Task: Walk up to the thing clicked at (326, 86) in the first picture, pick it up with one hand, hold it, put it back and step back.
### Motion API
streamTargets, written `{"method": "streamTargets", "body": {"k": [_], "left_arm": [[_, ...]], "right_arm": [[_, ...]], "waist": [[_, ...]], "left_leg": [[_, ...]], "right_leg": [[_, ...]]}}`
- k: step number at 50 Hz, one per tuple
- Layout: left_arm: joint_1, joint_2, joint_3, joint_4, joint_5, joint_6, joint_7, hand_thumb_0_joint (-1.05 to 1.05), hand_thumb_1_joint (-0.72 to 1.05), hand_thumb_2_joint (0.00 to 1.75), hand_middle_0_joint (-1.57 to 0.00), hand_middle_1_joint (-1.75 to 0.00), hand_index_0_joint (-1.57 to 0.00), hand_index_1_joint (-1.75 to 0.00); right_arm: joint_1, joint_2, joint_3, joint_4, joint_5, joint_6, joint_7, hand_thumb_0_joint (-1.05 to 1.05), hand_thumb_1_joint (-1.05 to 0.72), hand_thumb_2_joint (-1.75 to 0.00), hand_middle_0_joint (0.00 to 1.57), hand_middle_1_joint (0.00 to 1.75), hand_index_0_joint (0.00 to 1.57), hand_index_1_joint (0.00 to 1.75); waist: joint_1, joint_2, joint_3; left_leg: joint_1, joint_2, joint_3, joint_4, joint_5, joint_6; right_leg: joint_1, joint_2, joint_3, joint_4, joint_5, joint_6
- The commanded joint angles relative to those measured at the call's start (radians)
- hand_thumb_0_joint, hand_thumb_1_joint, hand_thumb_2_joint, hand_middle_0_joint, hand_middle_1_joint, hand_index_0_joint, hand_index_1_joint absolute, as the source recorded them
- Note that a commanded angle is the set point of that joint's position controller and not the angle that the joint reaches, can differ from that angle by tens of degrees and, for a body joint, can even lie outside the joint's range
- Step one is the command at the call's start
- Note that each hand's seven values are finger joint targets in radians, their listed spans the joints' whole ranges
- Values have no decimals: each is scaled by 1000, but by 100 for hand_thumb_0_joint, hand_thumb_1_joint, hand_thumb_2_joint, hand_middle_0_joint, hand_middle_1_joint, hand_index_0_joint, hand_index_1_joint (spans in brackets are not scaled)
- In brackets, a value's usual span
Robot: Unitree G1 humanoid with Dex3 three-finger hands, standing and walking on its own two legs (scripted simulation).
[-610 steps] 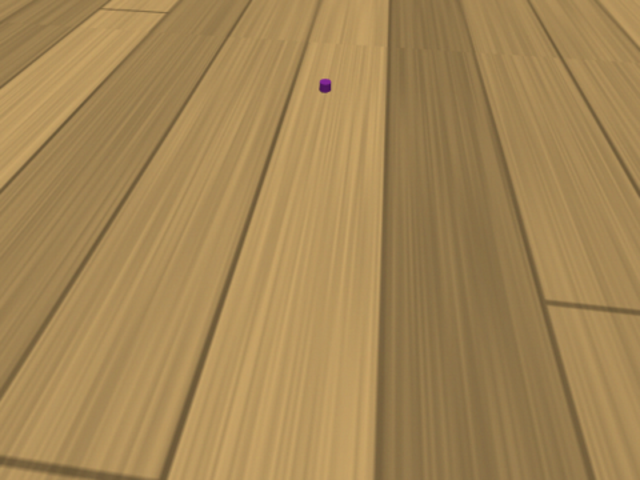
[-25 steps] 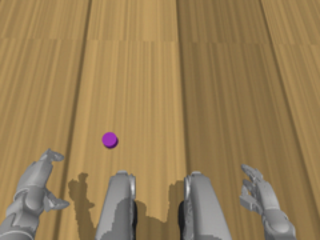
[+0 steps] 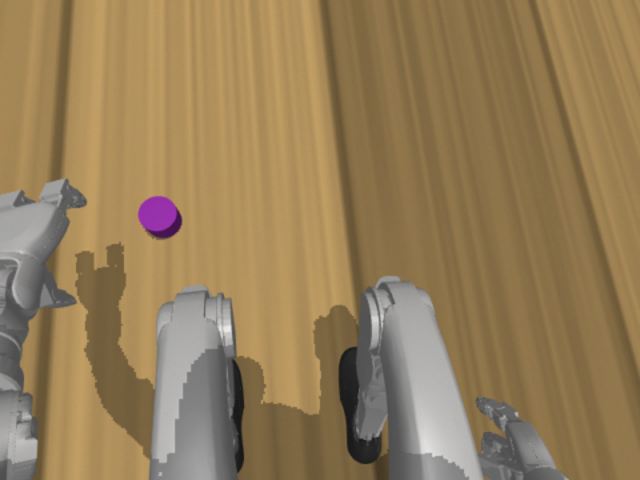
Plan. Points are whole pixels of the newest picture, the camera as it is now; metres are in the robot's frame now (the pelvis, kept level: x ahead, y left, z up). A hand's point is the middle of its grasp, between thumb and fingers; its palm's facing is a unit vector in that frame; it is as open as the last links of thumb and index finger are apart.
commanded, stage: rise first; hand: left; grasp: from above
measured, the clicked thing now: (160, 217) +0.50 +0.26 -0.37
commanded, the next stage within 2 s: none
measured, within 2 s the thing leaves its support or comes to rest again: neither
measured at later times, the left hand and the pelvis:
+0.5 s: hand (82, 234) +0.42 +0.33 -0.21, palm faces -0.46 -0.06 -0.89, open 14.1 cm; pelvis +0.01 +0.00 -0.05, yaw -1 degrees
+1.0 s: hand (93, 230) +0.43 +0.33 -0.24, palm faces -0.44 -0.07 -0.89, open 14.0 cm; pelvis +0.01 +0.00 -0.07, yaw -2 degrees
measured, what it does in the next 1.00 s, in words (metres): lowers itself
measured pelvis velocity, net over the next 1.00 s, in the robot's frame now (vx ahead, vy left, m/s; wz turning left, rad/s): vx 0.01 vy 0.00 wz -0.04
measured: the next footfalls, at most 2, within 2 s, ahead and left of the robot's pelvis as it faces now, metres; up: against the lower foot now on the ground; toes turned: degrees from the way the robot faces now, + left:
none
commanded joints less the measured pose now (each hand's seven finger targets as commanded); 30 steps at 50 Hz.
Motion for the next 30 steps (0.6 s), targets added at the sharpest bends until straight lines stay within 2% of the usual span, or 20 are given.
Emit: {"method": "streamTargets", "body": {"k": [1, 4, 6, 8, 11, 13, 17, 22, 23, 24, 27, 29, 30], "left_arm": [[-300, 319, 59, -95, 70, -23, 98, 0, -56, 103, -7, -100, -6, -101], [-327, 294, 31, -20, 107, -19, 137, 0, -55, 102, -6, -101, -6, -101], [-355, 312, 28, 7, 136, -15, 155, 0, -54, 101, -6, -102, -6, -102], [-376, 321, 31, 17, 154, -10, 169, 0, -55, 101, -6, -102, -6, -102], [-399, 338, 39, 23, 180, 2, 190, 0, -54, 100, -6, -103, -7, -102], [-428, 343, 38, 20, 188, 3, 202, 0, -54, 100, -6, -103, -7, -102], [-431, 338, 31, 83, 206, 6, 211, 0, -53, 99, -6, -104, -7, -103], [-434, 371, 51, 102, 227, -11, 217, 0, -53, 98, -6, -105, -8, -103], [-436, 369, 51, 110, 218, -14, 218, 0, -52, 97, -6, -106, -8, -104], [-447, 379, 48, 112, 226, -19, 217, 0, -54, 99, -6, -105, -8, -103], [-455, 400, 68, 117, 227, -29, 226, 0, -52, 98, -6, -105, -8, -103], [-454, 389, 63, 133, 232, -32, 232, 0, -53, 99, -6, -105, -8, -103], [-445, 391, 67, 142, 233, -31, 232, 0, -53, 99, -6, -105, -8, -104]], "right_arm": [[111, -224, -68, -56, -5, -1, 4, 0, -90, -90, 20, 30, 20, 30], [103, -233, -63, -44, -16, 11, 11, 0, -90, -90, 20, 30, 20, 30], [106, -232, -60, -36, -23, 14, 15, 0, -90, -90, 20, 30, 20, 30], [114, -235, -60, -29, -31, 16, 20, 0, -90, -90, 20, 30, 20, 30], [128, -236, -59, -16, -41, 20, 23, 0, -90, -90, 20, 30, 20, 30], [137, -238, -61, -14, -46, 23, 27, 0, -90, -90, 20, 30, 20, 30], [144, -231, -54, -6, -59, 26, 35, 0, -90, -90, 20, 30, 20, 30], [139, -226, -48, -8, -74, 34, 42, 0, -90, -90, 20, 30, 20, 30], [136, -221, -46, -7, -75, 34, 42, 0, -90, -90, 20, 30, 20, 30], [134, -222, -42, -8, -79, 36, 45, 0, -90, -90, 20, 30, 20, 30], [138, -221, -40, 0, -88, 39, 46, 0, -90, -90, 20, 30, 20, 30], [138, -224, -35, 3, -97, 42, 48, 0, -90, -90, 20, 30, 20, 30], [137, -223, -33, 3, -97, 43, 49, 0, -90, -90, 20, 30, 20, 30]], "waist": [[6, 220, -602], [-20, 233, -553], [-21, 232, -551], [-18, 249, -571], [-20, 272, -624], [-35, 259, -643], [-53, 226, -612], [-47, 205, -622], [-46, 184, -616], [-53, 187, -614], [-48, 185, -623], [-59, 188, -624], [-52, 185, -625]], "left_leg": [[491, -38, 24, -262, 24, 14], [477, -35, 0, -263, -17, 12], [464, -38, 11, -243, -19, 16], [480, -36, 8, -233, 7, 13], [516, -36, 20, -192, 97, 11], [506, -37, 24, -169, 120, 14], [450, -38, 30, -136, 117, 24], [393, -44, 55, -90, 135, 33], [385, -43, 57, -82, 131, 34], [356, -46, 61, -75, 124, 35], [348, -43, 66, -53, 137, 37], [344, -44, 64, -43, 146, 36], [344, -45, 63, -43, 145, 36]], "right_leg": [[170, 32, -60, -193, 46, -51], [103, 28, -80, -159, 32, -48], [95, 28, -79, -155, 30, -47], [84, 25, -80, -136, 47, -47], [93, 27, -77, -116, 110, -46], [102, 30, -75, -113, 131, -45], [107, 33, -77, -106, 135, -40], [146, 40, -69, -97, 150, -39], [149, 40, -66, -99, 148, -39], [158, 42, -67, -95, 142, -40], [169, 45, -65, -89, 160, -38], [170, 45, -67, -80, 166, -36], [168, 46, -66, -79, 165, -38]]}}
